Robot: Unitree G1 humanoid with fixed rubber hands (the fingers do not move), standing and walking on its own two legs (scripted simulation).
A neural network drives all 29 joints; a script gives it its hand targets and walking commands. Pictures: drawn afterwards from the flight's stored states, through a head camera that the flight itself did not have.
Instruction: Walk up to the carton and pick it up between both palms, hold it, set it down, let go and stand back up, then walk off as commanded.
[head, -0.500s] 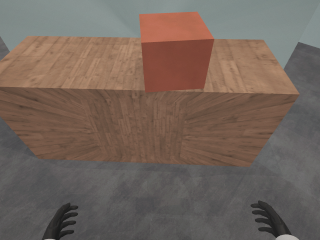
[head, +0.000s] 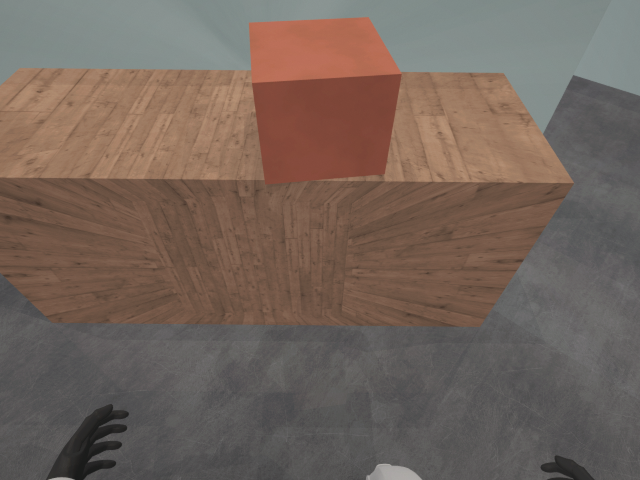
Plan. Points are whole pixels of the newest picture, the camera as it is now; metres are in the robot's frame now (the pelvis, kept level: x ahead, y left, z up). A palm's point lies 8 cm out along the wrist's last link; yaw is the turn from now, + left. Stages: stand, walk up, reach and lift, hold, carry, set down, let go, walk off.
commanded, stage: walk up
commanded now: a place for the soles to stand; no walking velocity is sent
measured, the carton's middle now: (317, 99) +0.86 +0.01 +0.02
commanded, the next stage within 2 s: none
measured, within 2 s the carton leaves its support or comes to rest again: neither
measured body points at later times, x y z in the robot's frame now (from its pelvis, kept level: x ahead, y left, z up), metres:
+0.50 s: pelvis +0.08 -0.06 +0.01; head +0.07 -0.11 +0.46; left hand +0.19 +0.27 -0.02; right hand +0.18 -0.38 -0.09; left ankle +0.14 +0.12 -0.64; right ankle +0.11 -0.14 -0.72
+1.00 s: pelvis +0.18 +0.03 +0.00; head +0.18 +0.08 +0.45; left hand +0.29 +0.33 -0.11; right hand +0.23 -0.30 -0.04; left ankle +0.24 +0.12 -0.72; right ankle +0.23 -0.15 -0.66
